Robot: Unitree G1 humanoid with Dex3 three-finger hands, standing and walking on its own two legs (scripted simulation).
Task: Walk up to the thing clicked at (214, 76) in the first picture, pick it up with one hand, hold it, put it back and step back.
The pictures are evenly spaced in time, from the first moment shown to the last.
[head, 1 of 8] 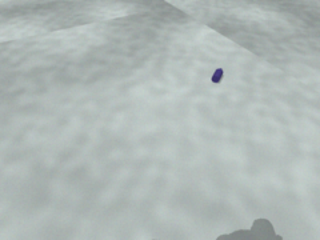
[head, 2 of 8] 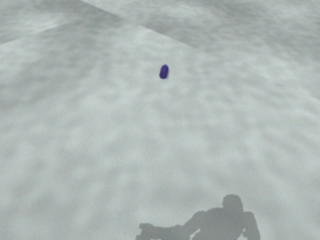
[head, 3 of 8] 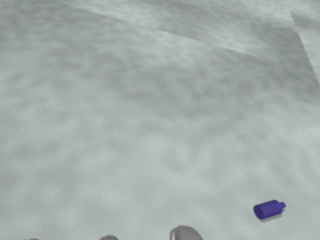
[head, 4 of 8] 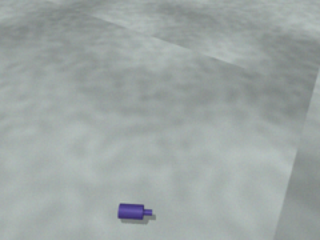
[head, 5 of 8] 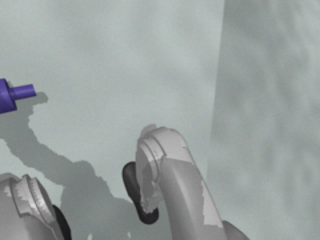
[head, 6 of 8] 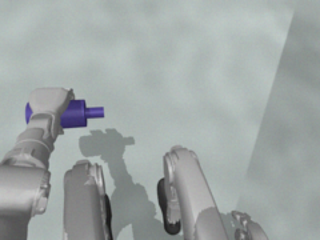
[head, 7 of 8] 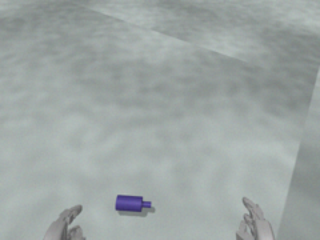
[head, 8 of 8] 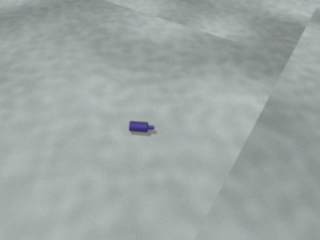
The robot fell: no
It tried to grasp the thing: yes
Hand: left
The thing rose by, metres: 0.66
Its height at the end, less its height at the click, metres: +0.00
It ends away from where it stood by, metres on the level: 0.01
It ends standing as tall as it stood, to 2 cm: yes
